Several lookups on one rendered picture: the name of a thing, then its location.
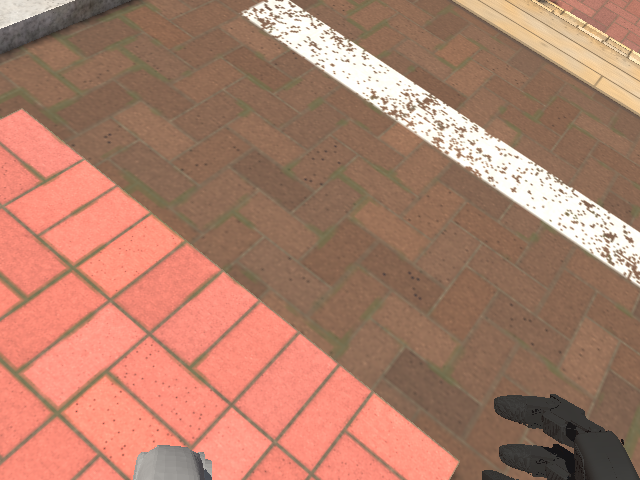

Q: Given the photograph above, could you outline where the left robot shin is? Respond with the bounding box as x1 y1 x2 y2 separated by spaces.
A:
133 447 156 480

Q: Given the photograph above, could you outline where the robot right hand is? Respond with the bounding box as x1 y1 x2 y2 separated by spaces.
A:
482 394 640 480

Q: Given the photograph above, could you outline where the left robot thigh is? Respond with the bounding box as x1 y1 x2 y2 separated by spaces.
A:
136 445 212 480

